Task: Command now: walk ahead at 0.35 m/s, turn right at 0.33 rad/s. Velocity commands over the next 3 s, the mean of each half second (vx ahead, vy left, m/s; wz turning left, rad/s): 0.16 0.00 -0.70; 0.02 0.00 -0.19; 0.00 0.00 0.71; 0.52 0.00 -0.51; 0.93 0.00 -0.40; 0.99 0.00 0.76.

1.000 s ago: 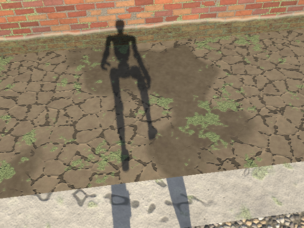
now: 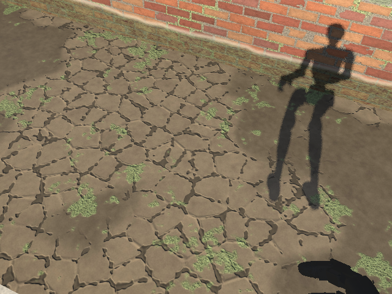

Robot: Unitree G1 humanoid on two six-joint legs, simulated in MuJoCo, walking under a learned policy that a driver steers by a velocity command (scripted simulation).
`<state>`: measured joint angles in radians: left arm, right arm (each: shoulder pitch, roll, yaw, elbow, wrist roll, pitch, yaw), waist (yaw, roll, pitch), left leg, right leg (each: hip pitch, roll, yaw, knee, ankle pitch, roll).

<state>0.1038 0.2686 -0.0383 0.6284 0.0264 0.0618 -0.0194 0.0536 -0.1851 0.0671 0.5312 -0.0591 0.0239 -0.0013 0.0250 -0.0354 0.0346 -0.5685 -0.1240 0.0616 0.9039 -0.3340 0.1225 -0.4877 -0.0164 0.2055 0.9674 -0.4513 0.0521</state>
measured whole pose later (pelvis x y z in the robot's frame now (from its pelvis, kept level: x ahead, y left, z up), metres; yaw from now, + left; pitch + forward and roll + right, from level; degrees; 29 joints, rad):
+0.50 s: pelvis -0.02 -0.02 +0.04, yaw -24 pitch +1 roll +1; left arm 0.31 0.30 0.03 0.52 0.01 0.14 0.04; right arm 0.08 -0.28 -0.05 0.61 -0.05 0.05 0.00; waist 0.05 0.02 0.04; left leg -0.54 -0.14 -0.10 1.04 -0.52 -0.03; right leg -0.42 0.15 0.32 0.70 -0.28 -0.01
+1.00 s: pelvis -0.05 -0.01 +0.05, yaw -27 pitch +1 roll -1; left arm 0.08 0.21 -0.03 0.54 0.04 0.05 0.00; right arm 0.31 -0.30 -0.01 0.63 0.01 0.14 -0.03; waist -0.09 -0.01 0.04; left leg -0.34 -0.11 -0.24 0.53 -0.23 0.03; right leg -0.28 0.06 0.12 0.47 -0.19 0.00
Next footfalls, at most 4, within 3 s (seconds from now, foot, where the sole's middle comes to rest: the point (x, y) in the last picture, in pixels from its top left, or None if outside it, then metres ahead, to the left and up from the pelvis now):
0.60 left None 0.08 0.04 -0.72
0.96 right None -0.05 -0.14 -0.72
1.36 left None -0.01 0.12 -0.72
1.74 right None -0.08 -0.12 -0.72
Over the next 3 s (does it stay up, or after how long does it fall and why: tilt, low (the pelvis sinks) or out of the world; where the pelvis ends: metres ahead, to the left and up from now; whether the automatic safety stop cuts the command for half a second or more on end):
stays up -0.03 0.00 0.04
